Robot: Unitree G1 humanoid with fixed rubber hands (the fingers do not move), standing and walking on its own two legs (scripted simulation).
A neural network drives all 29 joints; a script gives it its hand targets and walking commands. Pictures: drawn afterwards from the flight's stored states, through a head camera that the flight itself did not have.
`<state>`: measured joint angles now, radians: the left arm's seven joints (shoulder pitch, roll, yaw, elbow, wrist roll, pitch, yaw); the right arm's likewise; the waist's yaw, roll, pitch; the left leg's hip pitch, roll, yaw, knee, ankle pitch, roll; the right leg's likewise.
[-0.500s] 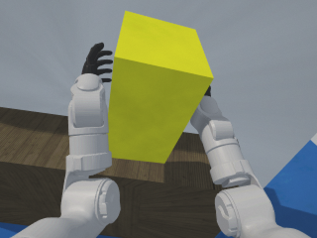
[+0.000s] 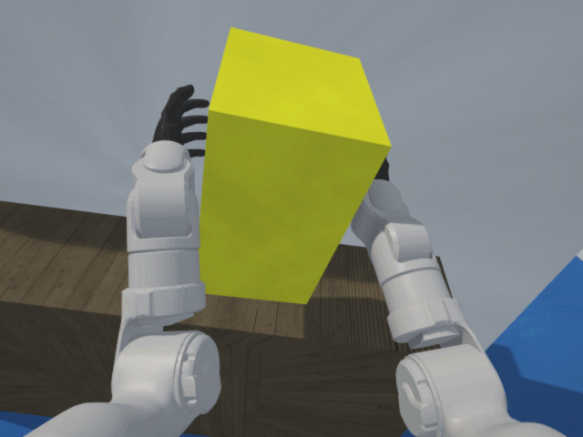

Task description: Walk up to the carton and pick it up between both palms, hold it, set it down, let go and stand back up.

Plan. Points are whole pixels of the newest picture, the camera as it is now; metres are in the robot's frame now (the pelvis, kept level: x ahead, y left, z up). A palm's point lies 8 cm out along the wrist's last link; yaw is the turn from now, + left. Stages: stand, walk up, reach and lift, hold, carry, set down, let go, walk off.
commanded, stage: hold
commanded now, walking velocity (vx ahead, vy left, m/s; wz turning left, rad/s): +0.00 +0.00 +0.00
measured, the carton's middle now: (272, 180) +0.37 +0.01 +0.20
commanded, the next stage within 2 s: set down in 0.54 s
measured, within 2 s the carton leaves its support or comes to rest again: neither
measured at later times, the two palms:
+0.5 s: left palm (164, 151) +0.36 +0.14 +0.24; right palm (367, 180) +0.36 -0.11 +0.21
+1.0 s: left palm (175, 160) +0.37 +0.13 +0.22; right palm (362, 192) +0.37 -0.12 +0.18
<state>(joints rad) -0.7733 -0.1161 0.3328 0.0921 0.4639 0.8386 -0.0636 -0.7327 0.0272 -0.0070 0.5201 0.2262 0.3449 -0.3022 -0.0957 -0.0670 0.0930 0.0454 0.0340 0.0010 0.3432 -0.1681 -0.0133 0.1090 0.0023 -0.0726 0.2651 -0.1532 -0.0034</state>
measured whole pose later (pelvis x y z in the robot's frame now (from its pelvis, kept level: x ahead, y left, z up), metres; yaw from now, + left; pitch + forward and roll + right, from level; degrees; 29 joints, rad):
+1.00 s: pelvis +0.00 +0.00 +0.00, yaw +0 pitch -12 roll -1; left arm -0.74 -0.17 0.33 0.17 0.50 0.60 -0.06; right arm -0.68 0.09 -0.15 0.64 0.03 0.03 -0.22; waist -0.05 -0.09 0.13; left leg 0.04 0.03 0.01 0.32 -0.15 -0.01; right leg 0.09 0.00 -0.07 0.27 -0.15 0.00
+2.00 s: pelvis +0.01 -0.01 +0.00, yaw +0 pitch -6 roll -1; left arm -0.62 -0.18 0.29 0.27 0.42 0.43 0.03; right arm -0.62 0.06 -0.14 0.74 0.00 -0.14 -0.19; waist -0.06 -0.07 0.12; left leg -0.05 0.04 0.01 0.31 -0.15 -0.03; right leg 0.00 0.01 -0.10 0.25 -0.15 -0.02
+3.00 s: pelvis +0.02 -0.01 +0.00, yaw -3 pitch +4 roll +0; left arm -0.66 -0.22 0.43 0.64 0.42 0.14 0.10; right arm -0.70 0.07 -0.41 0.95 -0.26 -0.22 -0.09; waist 0.00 -0.03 0.01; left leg -0.21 0.06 0.07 0.28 -0.13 -0.03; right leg -0.19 0.02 -0.06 0.25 -0.12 -0.02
